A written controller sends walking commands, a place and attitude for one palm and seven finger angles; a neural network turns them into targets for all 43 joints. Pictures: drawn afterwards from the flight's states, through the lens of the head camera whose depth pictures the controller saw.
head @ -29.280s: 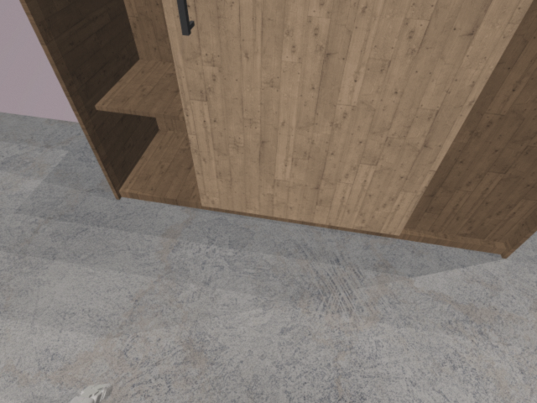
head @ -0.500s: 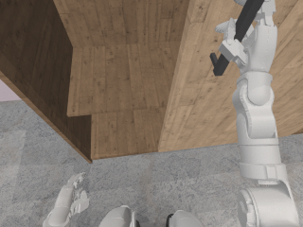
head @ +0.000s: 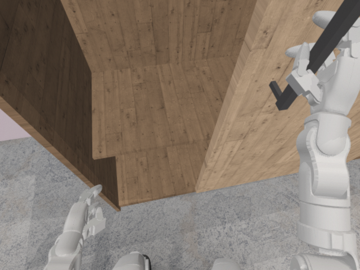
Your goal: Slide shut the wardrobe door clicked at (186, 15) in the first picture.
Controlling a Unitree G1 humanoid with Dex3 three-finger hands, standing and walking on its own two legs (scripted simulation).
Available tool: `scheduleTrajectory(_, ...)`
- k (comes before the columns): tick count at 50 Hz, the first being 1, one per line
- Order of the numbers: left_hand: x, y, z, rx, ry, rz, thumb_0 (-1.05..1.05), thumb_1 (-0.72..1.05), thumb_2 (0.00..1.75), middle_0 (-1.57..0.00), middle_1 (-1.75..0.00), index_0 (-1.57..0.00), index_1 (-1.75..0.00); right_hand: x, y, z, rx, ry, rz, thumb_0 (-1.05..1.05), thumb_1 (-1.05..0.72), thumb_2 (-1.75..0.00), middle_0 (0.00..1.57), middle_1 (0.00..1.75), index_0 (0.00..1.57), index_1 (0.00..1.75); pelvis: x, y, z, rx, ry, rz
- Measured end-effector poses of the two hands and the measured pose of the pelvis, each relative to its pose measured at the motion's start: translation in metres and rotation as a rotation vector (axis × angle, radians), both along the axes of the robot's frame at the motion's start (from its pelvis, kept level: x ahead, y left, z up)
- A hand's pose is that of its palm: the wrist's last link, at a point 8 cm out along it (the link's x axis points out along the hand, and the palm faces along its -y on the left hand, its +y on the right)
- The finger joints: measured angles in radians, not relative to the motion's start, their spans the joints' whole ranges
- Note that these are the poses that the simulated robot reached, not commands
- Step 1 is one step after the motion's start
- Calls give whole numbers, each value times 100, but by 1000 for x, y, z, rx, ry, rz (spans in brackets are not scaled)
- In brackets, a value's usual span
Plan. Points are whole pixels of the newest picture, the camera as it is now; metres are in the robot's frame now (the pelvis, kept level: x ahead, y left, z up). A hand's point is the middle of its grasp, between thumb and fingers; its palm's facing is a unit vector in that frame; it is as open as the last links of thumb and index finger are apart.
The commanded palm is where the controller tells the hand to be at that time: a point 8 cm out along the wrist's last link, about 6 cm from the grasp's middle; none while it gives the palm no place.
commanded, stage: step sideways, sliding the door along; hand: right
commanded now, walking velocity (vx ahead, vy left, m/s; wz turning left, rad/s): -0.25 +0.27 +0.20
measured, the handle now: (308, 50) +0.42 -0.23 +0.23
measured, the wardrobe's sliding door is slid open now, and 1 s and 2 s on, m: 0.41 0.29 0.17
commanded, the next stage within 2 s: none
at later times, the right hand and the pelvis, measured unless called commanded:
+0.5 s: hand (263, 79) +0.37 -0.14 +0.22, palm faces +0.26 +0.96 -0.07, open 6.9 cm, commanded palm +0.33 -0.12 +0.22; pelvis +0.00 +0.03 +0.00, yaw +5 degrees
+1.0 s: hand (222, 83) +0.36 -0.08 +0.22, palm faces +0.28 +0.96 -0.05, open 6.8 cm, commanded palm +0.32 -0.05 +0.23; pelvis -0.02 +0.10 +0.00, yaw +5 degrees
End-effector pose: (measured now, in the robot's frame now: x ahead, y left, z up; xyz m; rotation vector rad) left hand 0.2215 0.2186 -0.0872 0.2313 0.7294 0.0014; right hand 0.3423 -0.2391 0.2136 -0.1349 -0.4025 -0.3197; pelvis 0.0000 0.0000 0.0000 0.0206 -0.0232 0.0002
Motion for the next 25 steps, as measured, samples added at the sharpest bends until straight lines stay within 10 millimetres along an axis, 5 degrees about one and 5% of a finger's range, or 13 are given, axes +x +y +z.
scheduleTrajectory(7, -8, -2, 10, 1, -1, 55, 1, 91, 90, -20, -30, -20, -30, -2, 12, -1, 1, -18, 58, -4, -78, -83, 46, 140, 10, 124, 5, -8, 6, 0, 16, 20)
scheduleTrajectory(14, -17, -27, 21, -35, 24, 1, 1, 91, 90, -20, -30, -20, -30, -3, 24, -3, 22, -32, 139, -3, -79, -83, 46, 140, 10, 118, 6, -9, 14, 39, -5, 52)
scheduleTrajectory(20, -15, -37, 17, -97, 30, -71, 1, 91, 90, -20, -30, -20, -30, -4, 36, -3, 17, -33, 132, -3, -79, -83, 46, 140, 10, 119, 5, 8, 14, 54, -24, 79)
scheduleTrajectory(25, -6, -20, 4, -135, -1, -80, 1, 91, 90, -20, -30, -21, -30, -6, 49, -4, -23, -45, 74, -5, -78, -85, 46, 140, 7, 118, 3, 34, -1, 38, -39, 81)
